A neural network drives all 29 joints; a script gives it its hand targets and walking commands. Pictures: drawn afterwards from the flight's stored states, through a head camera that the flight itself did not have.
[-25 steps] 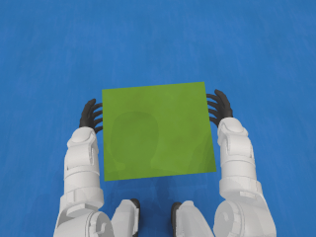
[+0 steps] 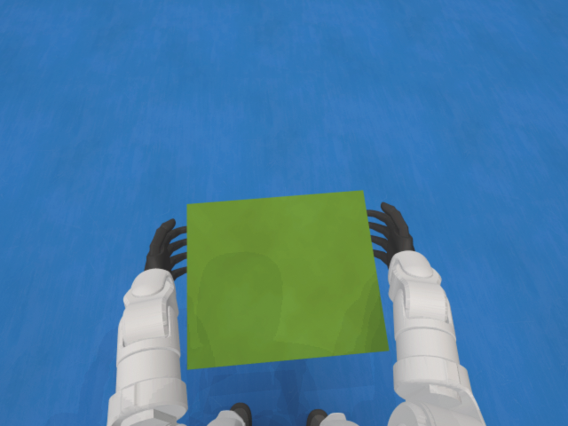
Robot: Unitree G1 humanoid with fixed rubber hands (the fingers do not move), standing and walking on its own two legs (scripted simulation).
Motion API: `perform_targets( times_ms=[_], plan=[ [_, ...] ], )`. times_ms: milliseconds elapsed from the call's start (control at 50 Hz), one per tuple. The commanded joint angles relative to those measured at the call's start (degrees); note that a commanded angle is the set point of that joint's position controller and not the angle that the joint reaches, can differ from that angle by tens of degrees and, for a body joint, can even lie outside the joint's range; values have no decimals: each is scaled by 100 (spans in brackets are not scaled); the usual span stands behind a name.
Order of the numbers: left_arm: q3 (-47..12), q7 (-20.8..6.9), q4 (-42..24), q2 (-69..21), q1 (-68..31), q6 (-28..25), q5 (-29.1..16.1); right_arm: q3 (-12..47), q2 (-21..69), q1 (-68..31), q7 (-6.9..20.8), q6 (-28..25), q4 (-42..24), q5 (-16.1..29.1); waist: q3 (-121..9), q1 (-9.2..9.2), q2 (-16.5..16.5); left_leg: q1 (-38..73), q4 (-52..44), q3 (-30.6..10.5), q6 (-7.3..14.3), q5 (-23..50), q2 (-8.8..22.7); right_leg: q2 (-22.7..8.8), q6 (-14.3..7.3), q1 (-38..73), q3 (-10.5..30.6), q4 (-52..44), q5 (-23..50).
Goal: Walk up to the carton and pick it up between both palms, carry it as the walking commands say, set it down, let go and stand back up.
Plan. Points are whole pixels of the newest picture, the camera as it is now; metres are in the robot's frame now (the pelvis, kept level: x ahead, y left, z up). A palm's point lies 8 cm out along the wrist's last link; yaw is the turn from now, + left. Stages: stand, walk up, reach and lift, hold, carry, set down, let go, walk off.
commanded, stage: reach and lift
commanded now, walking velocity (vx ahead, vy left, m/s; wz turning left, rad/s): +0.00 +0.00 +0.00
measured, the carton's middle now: (282, 280) +0.36 +0.01 -0.10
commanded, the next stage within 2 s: hold in 1.92 s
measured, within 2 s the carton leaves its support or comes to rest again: neither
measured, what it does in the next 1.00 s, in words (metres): stands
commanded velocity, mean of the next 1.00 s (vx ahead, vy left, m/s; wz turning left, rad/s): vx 0.00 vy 0.00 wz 0.00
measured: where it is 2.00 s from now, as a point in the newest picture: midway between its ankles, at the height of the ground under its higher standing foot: outside the picture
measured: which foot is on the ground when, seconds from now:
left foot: down 0.00-1.00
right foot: down 0.00-1.00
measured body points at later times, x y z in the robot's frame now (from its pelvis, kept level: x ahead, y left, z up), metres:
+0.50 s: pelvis +0.02 +0.00 +0.03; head +0.04 +0.00 +0.48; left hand +0.33 +0.19 +0.04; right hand +0.35 -0.16 +0.04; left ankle +0.05 +0.13 -0.72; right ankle +0.03 -0.11 -0.72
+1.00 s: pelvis +0.03 +0.00 +0.03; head -0.01 +0.00 +0.48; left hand +0.32 +0.18 +0.07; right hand +0.34 -0.17 +0.08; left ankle +0.05 +0.13 -0.72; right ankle +0.03 -0.11 -0.72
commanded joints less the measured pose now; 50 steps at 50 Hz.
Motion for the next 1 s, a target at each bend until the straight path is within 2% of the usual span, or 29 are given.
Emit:
perform_targets(
  times_ms=[0, 300, 480, 700, 980],
  plan=[
    [-3514, -1616, 248, -4789, -3061, -136, -1144, 3279, 5019, -2340, 1611, 101, 698, 990, -2991, 47, 4, 2364, -288, -42, 129, 1192, -586, 440, -43, 1616, 167, -604, 1092],
    [-3539, -1383, 59, -4822, -2530, 191, -1177, 3287, 4805, -1983, 1500, 330, 469, 1055, -1964, 40, 113, 3547, -1171, -147, 48, 1248, -458, 454, -64, 2746, 201, -1413, 1045],
    [-3771, -1282, -213, -4879, -2165, 556, -1367, 3606, 4773, -1705, 1425, 648, -37, 1246, -1486, -2, 128, 4102, -1571, -205, 7, 1288, -441, 439, -29, 3373, 247, -1777, 1134],
    [-3922, -1253, -626, -4738, -1986, 1108, -1536, 3923, 4823, -1621, 1328, 1186, -660, 1458, -724, 72, 76, 4623, -1886, -217, 37, 1156, -450, 382, 6, 3885, 350, -2141, 1032],
    [-4012, -1247, -774, -4596, -2111, 1339, -1636, 3768, 4791, -1555, 1208, 1512, -782, 1450, -352, -90, 46, 4684, -1973, -197, 81, 911, -494, 332, 58, 4153, 408, -2299, 987]
  ],
)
